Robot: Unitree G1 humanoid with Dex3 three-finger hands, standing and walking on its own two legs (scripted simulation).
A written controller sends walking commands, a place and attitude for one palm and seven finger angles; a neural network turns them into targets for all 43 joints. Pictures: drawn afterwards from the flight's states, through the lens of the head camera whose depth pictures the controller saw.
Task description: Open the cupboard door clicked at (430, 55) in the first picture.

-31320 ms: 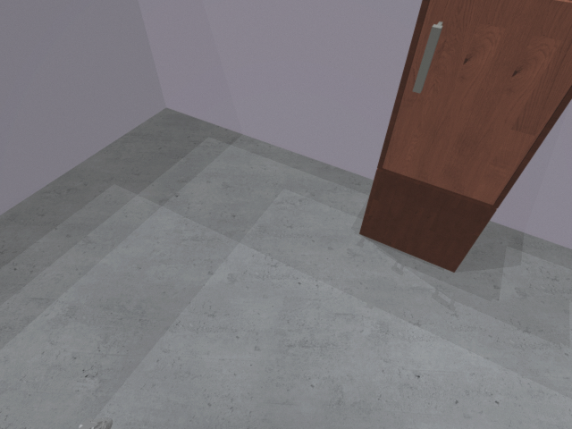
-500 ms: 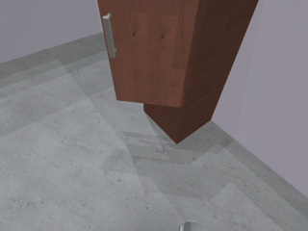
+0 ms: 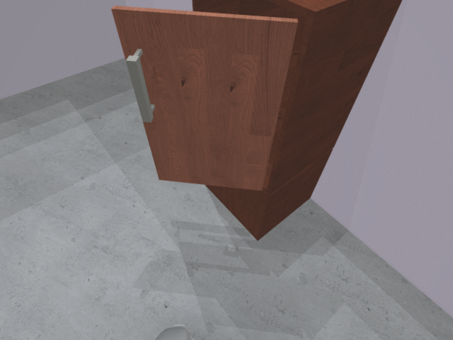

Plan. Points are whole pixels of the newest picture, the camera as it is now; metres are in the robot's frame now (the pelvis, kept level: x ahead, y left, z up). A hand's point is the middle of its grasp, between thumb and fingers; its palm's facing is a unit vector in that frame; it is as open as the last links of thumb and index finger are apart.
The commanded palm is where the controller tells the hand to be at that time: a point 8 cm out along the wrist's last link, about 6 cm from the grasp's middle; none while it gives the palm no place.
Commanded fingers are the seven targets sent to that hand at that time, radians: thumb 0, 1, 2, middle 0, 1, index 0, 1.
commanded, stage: come to a stop and stand still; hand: left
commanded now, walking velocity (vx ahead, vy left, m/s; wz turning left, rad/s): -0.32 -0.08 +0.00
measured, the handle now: (143, 87) +0.65 +0.25 +0.07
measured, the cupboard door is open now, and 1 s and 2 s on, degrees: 44 44 44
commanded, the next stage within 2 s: look again from close up in 0.90 s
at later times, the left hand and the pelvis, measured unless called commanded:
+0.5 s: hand out of the picture +0.10 +0.21 -0.18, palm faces +0.00 -0.97 -0.25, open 7.4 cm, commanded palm none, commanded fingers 0.00 0.90 0.90 -0.20 -0.30 -0.20 -0.30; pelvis +0.03 +0.01 -0.01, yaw -2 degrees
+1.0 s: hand out of the picture +0.07 +0.17 -0.18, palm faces +0.00 -0.98 -0.21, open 7.3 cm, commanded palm none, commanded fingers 0.00 0.90 0.90 -0.20 -0.30 -0.20 -0.30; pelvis +0.04 -0.01 -0.01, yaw -2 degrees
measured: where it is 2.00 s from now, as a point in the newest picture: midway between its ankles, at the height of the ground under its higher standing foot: outside the picture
